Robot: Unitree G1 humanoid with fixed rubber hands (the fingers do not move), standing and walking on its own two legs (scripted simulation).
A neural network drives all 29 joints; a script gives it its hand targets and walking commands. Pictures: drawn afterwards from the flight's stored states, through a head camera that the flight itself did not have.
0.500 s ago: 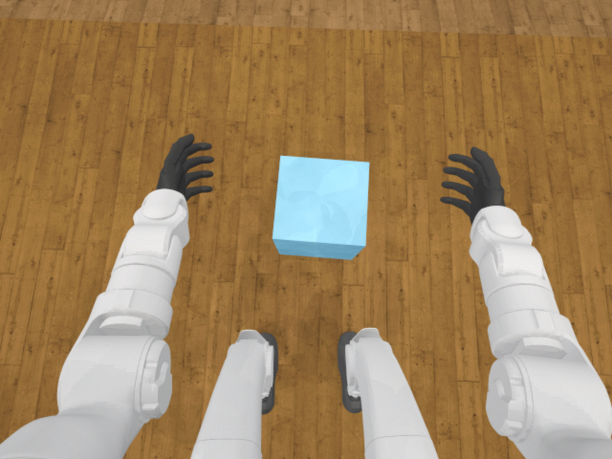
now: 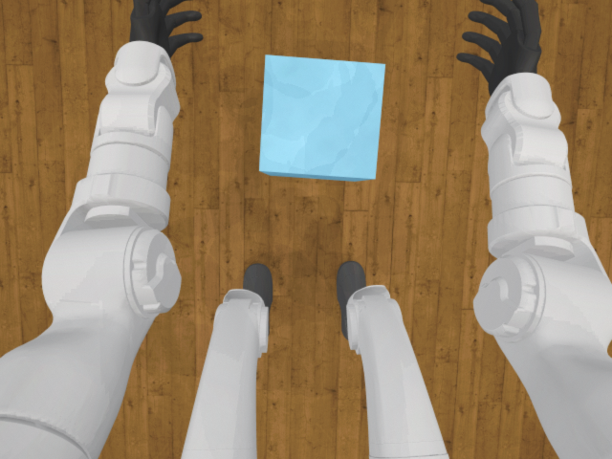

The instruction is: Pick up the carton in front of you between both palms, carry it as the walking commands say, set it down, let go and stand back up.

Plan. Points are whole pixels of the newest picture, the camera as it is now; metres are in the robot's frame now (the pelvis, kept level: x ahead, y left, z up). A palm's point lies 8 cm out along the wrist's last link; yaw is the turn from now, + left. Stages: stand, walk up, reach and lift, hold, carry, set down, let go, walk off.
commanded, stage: reach and lift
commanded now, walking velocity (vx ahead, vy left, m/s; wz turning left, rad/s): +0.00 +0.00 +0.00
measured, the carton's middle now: (317, 129) +0.51 -0.03 -0.51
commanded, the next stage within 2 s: none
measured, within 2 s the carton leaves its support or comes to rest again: leaves its support in 1.60 s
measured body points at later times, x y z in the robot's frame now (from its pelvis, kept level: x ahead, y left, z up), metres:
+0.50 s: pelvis -0.05 +0.01 -0.22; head +0.32 -0.01 +0.03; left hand +0.53 +0.16 -0.38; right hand +0.50 -0.23 -0.38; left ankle +0.05 +0.13 -0.60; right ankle +0.06 -0.12 -0.60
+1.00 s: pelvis -0.05 +0.01 -0.27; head +0.33 +0.00 -0.04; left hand +0.55 +0.15 -0.45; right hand +0.51 -0.20 -0.45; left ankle +0.05 +0.13 -0.60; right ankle +0.05 -0.12 -0.60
